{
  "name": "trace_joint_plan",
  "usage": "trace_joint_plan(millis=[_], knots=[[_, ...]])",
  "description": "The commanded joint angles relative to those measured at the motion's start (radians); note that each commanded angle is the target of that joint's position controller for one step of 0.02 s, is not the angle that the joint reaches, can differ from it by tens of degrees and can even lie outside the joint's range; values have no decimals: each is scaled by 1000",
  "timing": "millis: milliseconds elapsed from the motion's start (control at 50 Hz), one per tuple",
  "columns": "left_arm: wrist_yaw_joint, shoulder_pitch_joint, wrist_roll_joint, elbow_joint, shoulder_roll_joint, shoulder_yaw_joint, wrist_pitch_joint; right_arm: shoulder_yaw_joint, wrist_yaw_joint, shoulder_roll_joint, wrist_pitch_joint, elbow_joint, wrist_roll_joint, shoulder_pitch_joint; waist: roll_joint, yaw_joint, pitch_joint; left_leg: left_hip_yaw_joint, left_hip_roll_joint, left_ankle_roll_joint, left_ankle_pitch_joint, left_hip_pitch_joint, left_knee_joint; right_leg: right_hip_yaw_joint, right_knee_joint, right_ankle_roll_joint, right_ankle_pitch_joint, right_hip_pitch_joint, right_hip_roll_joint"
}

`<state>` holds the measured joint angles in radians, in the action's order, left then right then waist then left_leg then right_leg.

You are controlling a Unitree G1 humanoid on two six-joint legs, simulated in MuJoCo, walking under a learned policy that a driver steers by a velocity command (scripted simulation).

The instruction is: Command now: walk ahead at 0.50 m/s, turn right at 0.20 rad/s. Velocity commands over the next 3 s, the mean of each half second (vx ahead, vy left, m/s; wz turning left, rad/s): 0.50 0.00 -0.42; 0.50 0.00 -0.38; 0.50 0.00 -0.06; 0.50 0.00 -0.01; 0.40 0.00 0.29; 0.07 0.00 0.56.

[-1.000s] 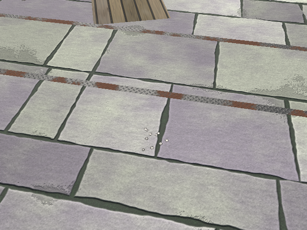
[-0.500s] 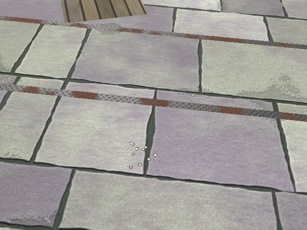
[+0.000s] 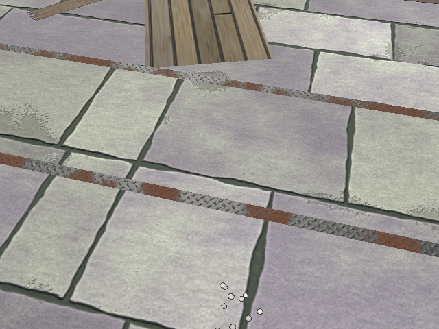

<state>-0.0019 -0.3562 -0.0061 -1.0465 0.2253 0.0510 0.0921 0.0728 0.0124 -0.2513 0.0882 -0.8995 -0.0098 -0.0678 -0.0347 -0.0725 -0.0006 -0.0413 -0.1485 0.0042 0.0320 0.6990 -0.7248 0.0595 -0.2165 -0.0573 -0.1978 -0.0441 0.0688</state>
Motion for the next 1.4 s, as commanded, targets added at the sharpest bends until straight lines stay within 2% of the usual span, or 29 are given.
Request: trace_joint_plan(millis=[20, 120, 140, 160, 180, 200, 220, 260, 300, 380, 560, 640, 680, 700, 720, 740, 760, 820, 880, 1020, 1140, 1200, 1240, 1260, 1280, 1300, 1320, 1340, 1400], knots=[[11, -19, -14, 45, 165, 31, 4, -4, -17, -36, 15, 73, -7, 112, 74, 5, -84, 33, 52, -15, 64, -80, 136, -159, 85, -152, 150, -100, -254], [21, -28, -20, 48, 187, 47, -20, 12, -36, -105, 39, 89, -16, 76, 120, 67, -44, 18, 93, 15, -77, -231, 250, -236, -73, -115, 218, 4, -311], [20, -13, -17, 57, 174, 43, -24, 31, -31, -140, 43, 60, -14, -38, 115, 128, 22, 36, 113, 38, -107, -387, 270, -211, -199, -91, 338, -12, -270], [17, 1, -5, 81, 131, 27, -24, 54, -23, -202, 49, 21, 1, -223, 78, 202, 170, -36, 27, 89, -96, -671, 220, -166, -451, -57, 291, -136, -205], [17, -83, -4, 112, 27, 3, -12, 79, -16, -301, 41, 2, 23, -348, -148, 184, 331, -399, -220, 202, -215, -1056, 257, -61, -833, 18, -42, -500, -50], [12, -109, -25, 118, 38, 0, 5, 62, -22, -256, 37, 3, 22, -363, -296, 177, 422, -708, -305, 267, -337, -1108, 406, -163, -1030, 22, -398, -653, -28], [13, -47, -47, 124, 133, 26, 9, 36, -21, -166, 37, 18, 16, -287, -187, 169, 281, -575, -268, 220, -386, -1001, 414, -199, -1119, 11, -344, -733, -88], [20, 43, -37, 141, 128, 35, 1, 15, -21, -99, 34, 34, 16, -156, -58, 125, 107, -307, -194, 161, -275, -718, 464, -161, -1064, 3, -177, -694, -174], [18, 29, -32, 144, 95, 45, -27, 8, -22, -68, 36, 26, 26, -103, -92, 73, 38, -150, -141, 143, -197, -568, 530, -164, -991, 1, -98, -604, -216], [13, 84, -24, 189, 67, 48, -60, 24, -6, -103, 44, 4, 27, -128, -37, 59, -10, 1, -139, 171, -57, -542, 588, -164, -896, 16, 21, -656, -225], [-43, 362, -14, 306, 52, 27, -53, 47, 19, -167, 11, -15, 6, -233, -3, 138, -99, 215, -151, 141, 11, -700, 581, -42, -491, 6, 198, -680, -188], [-59, 351, -19, 344, 96, 44, -57, 61, 18, -212, -16, -6, -13, -225, -48, 90, -53, 270, -169, 108, 431, -791, 407, 47, -444, -54, 20, -552, -108], [-52, 121, -23, 294, 170, 89, -58, 60, 18, -225, -30, 2, -21, -200, -47, -45, 78, 309, -125, 70, 628, -725, 81, 87, -360, -112, 40, -215, -12], [-31, -49, -21, 247, 254, 126, -64, 47, 19, -197, -25, 12, -3, -213, 35, -112, 173, 311, -88, 21, 364, -486, -209, -71, -333, -162, 60, 106, -81], [-22, -37, -26, 240, 366, 136, -57, -3, 2, -34, 3, 62, 33, -308, 301, 19, 248, 228, 107, -38, -575, -42, -570, -624, -250, -334, -45, 417, -354], [-24, -103, -10, 257, 290, 108, -46, 1, -13, -95, 49, 63, -18, -238, 192, -42, 381, -5, 142, -21, -637, 55, -686, -871, -77, -373, -135, 464, -438], [-29, -67, -1, 241, 231, 91, -33, 16, -18, -140, 65, 85, -58, -135, 136, -55, 237, -10, 97, 3, -547, 146, -690, -713, -65, -314, -41, 388, -410], [-25, 151, 7, 286, 119, 54, -18, 27, -3, -149, 52, 55, -9, -138, 70, 62, 84, -19, -19, 19, -353, -32, -495, -388, -45, -228, 212, -14, -302], [-16, 135, 4, 268, 141, 55, -3, 23, -3, -108, 13, 54, 0, -151, 61, 94, 48, -7, -28, -4, -289, -80, -381, -298, 26, -226, 300, -114, -279], [11, 28, -4, 214, 164, 54, -4, 2, -18, -65, 12, 110, 3, 58, 87, 23, -32, 39, 31, -22, 102, -42, 55, -147, 69, -155, 289, -86, -214], [15, -63, -9, 154, 174, 56, -20, -8, -53, -74, 26, 163, -8, 184, 101, -11, -85, 43, 72, 29, 37, 13, 212, -177, 3, -145, 306, 107, -300], [22, -29, -9, 153, 201, 63, -32, 7, -61, -120, 32, 150, -7, 93, 139, 55, -20, 77, 124, 75, -83, -141, 231, -169, -115, -110, 614, 164, -310], [21, 4, -4, 165, 186, 51, -39, 42, -49, -194, 29, 74, 5, -188, 117, 193, 167, 68, 119, 142, -32, -573, 215, -106, -454, -62, 726, 29, -229], [15, -98, 8, 183, 96, 24, -29, 63, -41, -280, 27, 51, 26, -335, -67, 181, 340, -306, -139, 275, -78, -983, 199, -67, -841, 0, 335, -329, -108], [6, -131, -6, 162, 59, 8, -7, 51, -46, -238, 20, 28, 8, -374, -248, 177, 442, -692, -262, 372, -231, -1138, 375, -148, -1088, 30, -357, -563, 18], [0, -46, -30, 180, 163, 32, 11, 30, -45, -179, 17, 35, -7, -314, -156, 191, 308, -618, -223, 314, -365, -1054, 413, -213, -1172, 12, -349, -683, -49], [-1, 47, -43, 209, 177, 33, 20, 20, -40, -146, 14, 55, -4, -234, -87, 175, 180, -469, -187, 272, -358, -902, 434, -175, -1151, 0, -264, -711, -104], [4, 93, -33, 219, 166, 33, 21, 12, -41, -127, 14, 63, 7, -164, -8, 139, 81, -364, -150, 252, -279, -731, 473, -146, -1073, 1, -184, -682, -152], [14, 43, -11, 201, 121, 39, -12, 1, -46, -98, 25, 62, 22, -116, -40, 64, 32, -225, -86, 239, -145, -525, 554, -144, -938, 11, -101, -542, -210]])
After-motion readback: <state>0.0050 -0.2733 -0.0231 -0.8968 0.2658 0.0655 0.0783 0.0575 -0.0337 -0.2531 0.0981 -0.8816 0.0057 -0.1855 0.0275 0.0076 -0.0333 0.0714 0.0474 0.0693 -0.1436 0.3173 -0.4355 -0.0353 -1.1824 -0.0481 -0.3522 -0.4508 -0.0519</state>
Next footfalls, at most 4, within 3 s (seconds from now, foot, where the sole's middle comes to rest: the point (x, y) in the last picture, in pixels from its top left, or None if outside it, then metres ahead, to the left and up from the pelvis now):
0.16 left None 0.29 0.15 -0.78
0.70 right None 0.50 -0.17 -0.78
1.24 left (281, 221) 0.90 -0.12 -0.78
1.78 right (373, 193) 1.05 -0.47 -0.78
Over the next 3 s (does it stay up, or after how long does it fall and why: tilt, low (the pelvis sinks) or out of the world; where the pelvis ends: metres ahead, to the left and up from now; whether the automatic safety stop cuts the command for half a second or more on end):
stays up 1.38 -0.49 0.00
